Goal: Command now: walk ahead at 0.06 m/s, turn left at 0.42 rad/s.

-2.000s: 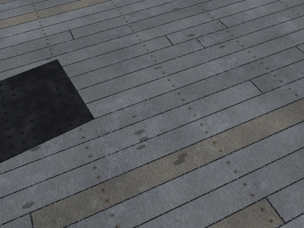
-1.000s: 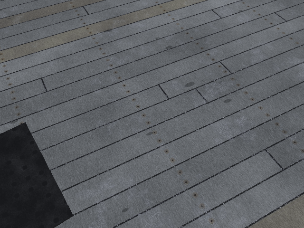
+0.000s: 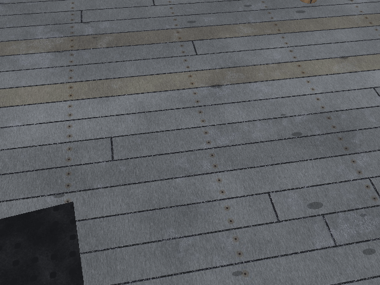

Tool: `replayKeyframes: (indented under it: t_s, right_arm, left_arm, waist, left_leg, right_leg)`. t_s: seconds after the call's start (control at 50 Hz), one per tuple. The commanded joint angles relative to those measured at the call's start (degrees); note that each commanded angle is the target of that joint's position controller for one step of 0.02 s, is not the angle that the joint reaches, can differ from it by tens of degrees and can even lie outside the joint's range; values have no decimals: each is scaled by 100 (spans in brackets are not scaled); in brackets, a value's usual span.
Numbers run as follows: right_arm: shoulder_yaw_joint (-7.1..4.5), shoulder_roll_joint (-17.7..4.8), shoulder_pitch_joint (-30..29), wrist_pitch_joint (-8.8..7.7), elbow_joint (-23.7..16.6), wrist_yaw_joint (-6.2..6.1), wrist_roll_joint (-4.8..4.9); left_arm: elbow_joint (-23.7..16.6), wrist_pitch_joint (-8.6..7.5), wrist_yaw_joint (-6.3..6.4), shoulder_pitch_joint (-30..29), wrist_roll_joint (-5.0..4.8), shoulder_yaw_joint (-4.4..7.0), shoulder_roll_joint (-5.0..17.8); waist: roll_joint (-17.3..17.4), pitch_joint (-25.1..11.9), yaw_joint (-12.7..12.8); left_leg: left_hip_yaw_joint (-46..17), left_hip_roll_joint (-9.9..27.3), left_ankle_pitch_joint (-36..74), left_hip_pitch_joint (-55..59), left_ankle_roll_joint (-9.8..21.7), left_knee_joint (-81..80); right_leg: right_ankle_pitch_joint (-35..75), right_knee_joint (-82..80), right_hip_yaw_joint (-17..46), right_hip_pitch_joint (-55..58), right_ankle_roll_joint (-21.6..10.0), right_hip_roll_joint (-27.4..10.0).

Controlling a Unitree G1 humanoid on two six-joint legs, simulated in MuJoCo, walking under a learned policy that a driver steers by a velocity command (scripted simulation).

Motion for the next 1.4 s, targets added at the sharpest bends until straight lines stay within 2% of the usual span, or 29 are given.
replayKeyframes:
  t_s: [0.02,0.1,0.16,0.18,0.2,0.22,0.24,0.28,0.32,0.4,0.46,0.5,0.52,0.54,0.56,0.64,1.02,1.08,1.12,1.14,1.16,1.18,1.24,1.28,1.3,1.32,1.34,1.36,1.4]
  right_arm:
    - [-188,-848,246,-3,-298,-40,-39]
    - [-152,-840,117,60,-335,-32,-77]
    - [-99,-817,-202,135,-372,-61,14]
    - [-42,-673,-203,132,-413,-80,43]
    - [81,-248,105,101,-464,-77,44]
    - [11,-510,106,147,-424,-119,75]
    - [-29,-722,59,179,-336,-129,-2]
    - [-35,-638,-27,215,-192,-83,44]
    - [12,-552,-43,253,-91,-35,2]
    - [128,-384,-368,268,45,-83,91]
    - [172,-378,-262,238,264,-136,114]
    - [155,-640,-276,153,362,-167,-4]
    - [133,-835,-363,119,393,-162,-42]
    - [176,-673,-593,111,475,-117,59]
    - [225,-479,-588,80,486,-83,39]
    - [271,-560,-437,3,802,-152,33]
    - [447,-295,-125,-49,1349,-156,39]
    - [354,-508,34,8,1356,-155,33]
    - [300,-511,339,63,1347,-130,6]
    - [222,-713,498,79,1386,-127,8]
    - [165,-762,453,63,1370,-127,-4]
    - [172,-651,384,25,1322,-105,-12]
    - [124,-632,26,-78,1175,-79,1]
    - [118,-517,-288,-112,1026,-58,20]
    - [196,-206,-401,-172,887,-26,-1]
    - [294,153,-459,-239,654,27,7]
    - [206,-299,-527,-273,589,66,-163]
    - [196,-297,-612,-313,595,139,-157]
    - [207,-174,-506,-405,700,232,-130]
  left_arm:
    - [-364,-62,40,41,-50,75,454]
    - [-407,-99,72,209,-136,34,474]
    - [-282,-159,92,721,-143,-5,413]
    - [-268,-212,118,776,-67,11,552]
    - [-386,-247,154,598,42,20,874]
    - [-458,-220,99,299,19,10,1032]
    - [-430,-247,52,401,-4,-11,865]
    - [-405,-273,13,104,-35,-122,575]
    - [-308,-286,40,173,-36,-127,640]
    - [-20,-257,7,600,-40,-114,746]
    - [129,-207,-2,552,-54,-79,828]
    - [148,-233,-31,588,-84,-93,737]
    - [180,-238,-60,739,-90,-62,748]
    - [300,-214,-54,752,-107,-133,495]
    - [389,-182,-31,590,-88,-91,689]
    - [584,-154,-54,597,-70,-93,618]
    - [1443,-159,-32,971,-78,-246,393]
    - [1428,-128,-42,1023,-40,-219,416]
    - [1268,-115,-97,778,24,-197,390]
    - [1187,-134,-132,745,48,-241,151]
    - [1137,-182,-162,766,119,-266,67]
    - [1068,-248,-182,705,112,-240,148]
    - [1067,-420,-240,1063,29,-194,125]
    - [1425,-482,-188,2045,-23,-139,75]
    - [1532,-531,-124,2614,41,-63,373]
    - [1632,-529,-122,3181,-10,90,1019]
    - [1655,-485,-119,2925,6,86,918]
    - [1418,-523,-156,2313,10,12,612]
    - [1226,-656,-178,1941,-18,-56,385]
  waist:
    - [713,-542,31]
    - [798,-614,57]
    - [708,-562,370]
    - [432,-539,342]
    - [-753,-684,70]
    - [-1069,-494,59]
    - [-715,-478,150]
    - [-416,-272,-2]
    - [-719,-304,19]
    - [-745,-506,292]
    - [-705,-510,178]
    - [-374,-626,248]
    - [23,-515,443]
    - [570,-320,454]
    - [334,-67,285]
    - [441,-77,326]
    - [179,103,320]
    - [440,92,274]
    - [564,464,106]
    - [1042,598,50]
    - [1236,728,87]
    - [1029,720,130]
    - [787,571,467]
    - [442,513,872]
    - [-466,359,1048]
    - [-1619,163,1089]
    - [-968,586,813]
    - [-341,876,515]
    - [-60,724,316]
  left_leg:
    - [-1642,1704,1482,903,786,-355]
    - [-1730,1716,2414,840,743,-49]
    - [-1741,1463,2063,555,351,242]
    - [-1633,1235,1206,153,60,442]
    - [-898,644,-726,-334,-236,1293]
    - [-152,-4,-2488,-585,-353,1767]
    - [-152,225,-2625,-398,-428,2521]
    - [-200,338,-2088,-233,-585,2718]
    - [-51,373,-1870,-214,-723,2442]
    - [336,507,-1714,124,-801,1204]
    - [446,607,-520,751,-691,-258]
    - [-87,1099,619,1614,-575,-481]
    - [-289,1397,1198,1634,-465,-148]
    - [-269,1360,708,1026,-347,-156]
    - [-276,1284,394,784,-360,-343]
    - [-267,1253,330,714,-367,-511]
    - [-274,1210,-343,448,-262,-684]
    - [-427,1104,-2479,289,-50,-789]
    - [-908,1368,-3768,315,234,-1076]
    - [-1526,1787,-4317,254,453,-1391]
    - [-1955,2225,-4280,120,660,-1596]
    - [-2014,2337,-3907,62,720,-1672]
    - [-1243,1966,-2918,-71,525,-1256]
    - [-629,1414,-2723,-1071,302,-357]
    - [-25,942,-2427,-1763,108,1035]
    - [786,334,-2442,-2740,-35,2597]
    - [504,713,-2233,-2875,51,3538]
    - [370,985,-1631,-2875,84,3835]
    - [422,1204,-849,-2556,-22,3768]
  right_leg:
    - [-218,-295,-16,-77,-57,82]
    - [-622,-1038,-145,756,-233,256]
    - [272,-2931,-241,1896,-394,321]
    - [833,-3573,160,2456,-487,-82]
    - [1903,-3916,1468,2948,-777,-1400]
    - [3452,-3638,2030,2384,-1605,-2037]
    - [3707,-3615,1993,2155,-1934,-2062]
    - [3398,-3582,1088,2009,-1547,-1320]
    - [3817,-3413,670,2339,-1322,-951]
    - [4224,-3092,633,2880,-1302,-879]
    - [3855,-2967,692,2804,-1097,-792]
    - [2679,-3043,725,2184,-740,-657]
    - [1919,-3126,505,1949,-671,-385]
    - [1247,-3454,285,2203,-609,-175]
    - [1193,-3292,279,2263,-595,-181]
    - [1457,-3276,285,2455,-585,-253]
    - [953,-3381,257,2231,-448,-242]
    - [-758,-2932,-35,1941,-537,142]
    - [-1445,-2346,-171,1051,-623,349]
    - [-1272,-1806,-462,747,-587,482]
    - [-721,-1199,-613,718,-572,279]
    - [-621,-1013,-558,686,-602,143]
    - [-564,-1800,-666,1398,-712,140]
    - [-191,-2872,-762,3065,-752,428]
    - [-1111,-3696,626,3779,-864,-496]
    - [-2823,-4713,2940,4133,-1308,-1746]
    - [-3225,-4796,3431,3444,-1599,-2094]
    - [-2856,-4773,2936,2990,-1552,-1866]
    - [-967,-4733,1750,2973,-1318,-1328]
